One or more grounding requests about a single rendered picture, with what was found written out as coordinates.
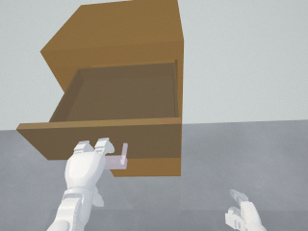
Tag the drawer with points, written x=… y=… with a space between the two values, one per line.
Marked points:
x=135 y=104

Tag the robot left forearm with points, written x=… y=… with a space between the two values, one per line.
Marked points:
x=74 y=211

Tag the robot right hand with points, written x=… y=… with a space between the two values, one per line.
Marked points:
x=237 y=218

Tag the robot left hand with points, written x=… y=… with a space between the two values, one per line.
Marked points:
x=84 y=168

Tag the cabinet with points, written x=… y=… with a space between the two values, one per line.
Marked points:
x=121 y=33

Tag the handle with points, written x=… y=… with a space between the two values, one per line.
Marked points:
x=117 y=161

